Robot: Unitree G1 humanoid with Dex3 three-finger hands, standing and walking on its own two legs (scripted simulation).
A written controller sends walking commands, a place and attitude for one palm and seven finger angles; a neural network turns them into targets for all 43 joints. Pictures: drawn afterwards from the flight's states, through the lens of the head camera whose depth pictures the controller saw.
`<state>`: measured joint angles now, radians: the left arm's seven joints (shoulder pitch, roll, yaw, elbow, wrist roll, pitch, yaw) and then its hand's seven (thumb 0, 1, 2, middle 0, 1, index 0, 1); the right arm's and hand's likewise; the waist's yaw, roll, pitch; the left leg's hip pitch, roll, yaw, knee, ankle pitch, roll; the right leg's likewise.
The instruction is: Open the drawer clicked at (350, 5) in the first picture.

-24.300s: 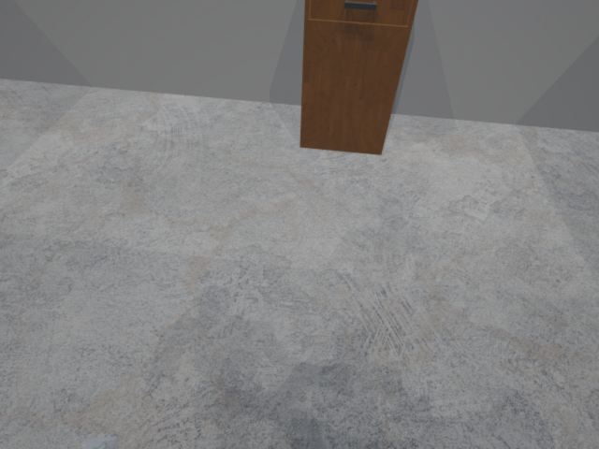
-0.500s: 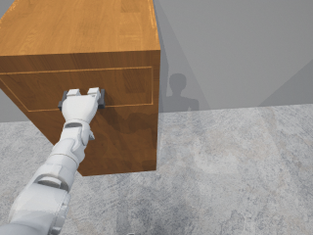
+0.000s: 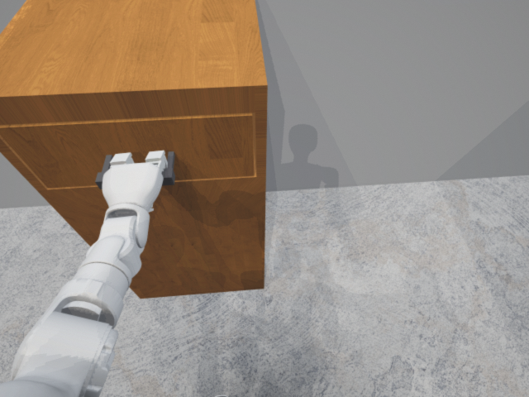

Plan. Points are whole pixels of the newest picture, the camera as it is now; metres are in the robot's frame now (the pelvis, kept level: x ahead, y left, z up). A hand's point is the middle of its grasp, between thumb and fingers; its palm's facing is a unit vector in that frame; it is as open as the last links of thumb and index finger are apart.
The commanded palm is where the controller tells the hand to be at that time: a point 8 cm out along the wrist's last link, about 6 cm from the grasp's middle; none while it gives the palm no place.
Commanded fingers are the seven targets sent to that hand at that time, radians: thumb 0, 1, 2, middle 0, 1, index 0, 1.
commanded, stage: pull the drawer open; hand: left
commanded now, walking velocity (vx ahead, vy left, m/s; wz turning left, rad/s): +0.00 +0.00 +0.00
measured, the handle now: (138, 169) +0.50 +0.22 +0.03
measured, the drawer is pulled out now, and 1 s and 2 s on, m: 0.00 0.07 0.30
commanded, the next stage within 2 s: none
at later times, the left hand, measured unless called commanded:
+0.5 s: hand (141, 226) +0.39 +0.20 +0.01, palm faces +0.00 -0.05 -1.00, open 5.7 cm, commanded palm +0.37 +0.20 +0.06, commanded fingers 0.00 0.90 0.90 -0.40 -1.35 -0.40 -1.35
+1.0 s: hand (140, 237) +0.37 +0.20 +0.01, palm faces -0.02 -0.06 -1.00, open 5.7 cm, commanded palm +0.32 +0.20 +0.06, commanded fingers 0.00 0.90 0.90 -0.40 -1.35 -0.40 -1.35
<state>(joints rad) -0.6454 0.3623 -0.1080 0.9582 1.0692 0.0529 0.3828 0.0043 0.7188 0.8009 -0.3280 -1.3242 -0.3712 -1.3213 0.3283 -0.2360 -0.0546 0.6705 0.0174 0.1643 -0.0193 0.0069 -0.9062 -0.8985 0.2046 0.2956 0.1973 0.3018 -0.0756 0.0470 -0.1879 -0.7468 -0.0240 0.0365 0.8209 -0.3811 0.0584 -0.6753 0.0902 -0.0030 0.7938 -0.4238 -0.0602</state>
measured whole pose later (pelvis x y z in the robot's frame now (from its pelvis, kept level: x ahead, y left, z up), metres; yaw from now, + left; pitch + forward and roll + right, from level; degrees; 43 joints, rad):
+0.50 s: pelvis +0.01 +0.00 +0.01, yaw +0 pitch +14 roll -1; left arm -0.38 0.32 -0.15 0.69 1.06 0.08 0.39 0.01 0.72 0.81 -0.30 -1.35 -0.38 -1.31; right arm 0.25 -0.24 -0.06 0.65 0.02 0.16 -0.01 0.01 -0.91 -0.90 0.20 0.30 0.20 0.30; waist -0.03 0.05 -0.18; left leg -0.64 -0.03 0.04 0.78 -0.39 0.06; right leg -0.58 0.08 0.00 0.76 -0.43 -0.06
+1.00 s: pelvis +0.00 -0.01 +0.01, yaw -1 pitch +14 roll +0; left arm -0.29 0.34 -0.12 0.60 1.03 0.08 0.37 0.01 0.73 0.80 -0.28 -1.35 -0.37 -1.31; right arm 0.29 -0.24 -0.05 0.64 0.03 0.18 -0.02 0.01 -0.91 -0.90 0.20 0.30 0.20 0.30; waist -0.04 0.05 -0.18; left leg -0.63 -0.02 0.05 0.76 -0.37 0.05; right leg -0.57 0.09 0.02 0.76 -0.42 -0.07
